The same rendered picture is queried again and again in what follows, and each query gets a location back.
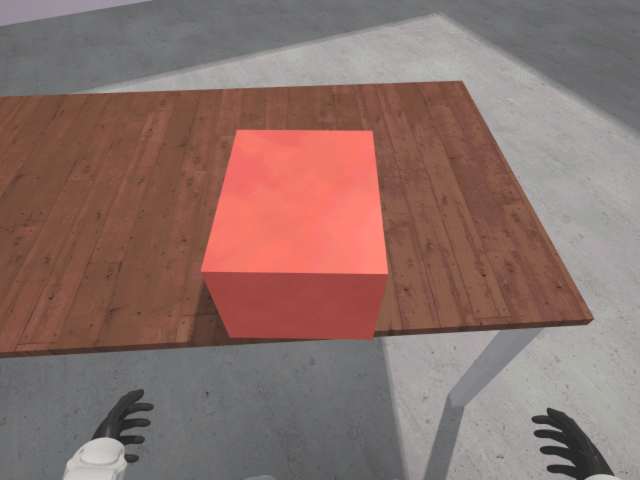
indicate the left robot hand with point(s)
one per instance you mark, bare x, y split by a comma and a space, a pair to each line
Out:
114, 423

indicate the carton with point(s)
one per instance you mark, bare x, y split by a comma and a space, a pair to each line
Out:
297, 247

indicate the table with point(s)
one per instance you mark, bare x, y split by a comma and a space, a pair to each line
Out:
107, 202

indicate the right robot hand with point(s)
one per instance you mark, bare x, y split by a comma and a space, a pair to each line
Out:
581, 451

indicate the robot left forearm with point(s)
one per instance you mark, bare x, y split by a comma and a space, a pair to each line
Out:
99, 459

